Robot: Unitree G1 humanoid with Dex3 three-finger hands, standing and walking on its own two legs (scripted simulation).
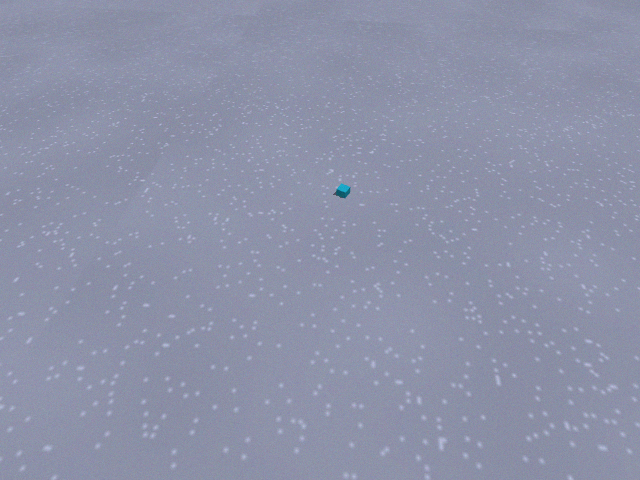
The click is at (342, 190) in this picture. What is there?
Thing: small box
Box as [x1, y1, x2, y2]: [336, 184, 349, 197]
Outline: 341,184 336,189 336,194 345,197 349,192 349,187
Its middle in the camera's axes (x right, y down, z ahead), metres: +0.11 -0.24 +1.89
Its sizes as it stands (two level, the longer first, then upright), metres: 0.051 0.050 0.038
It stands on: the floor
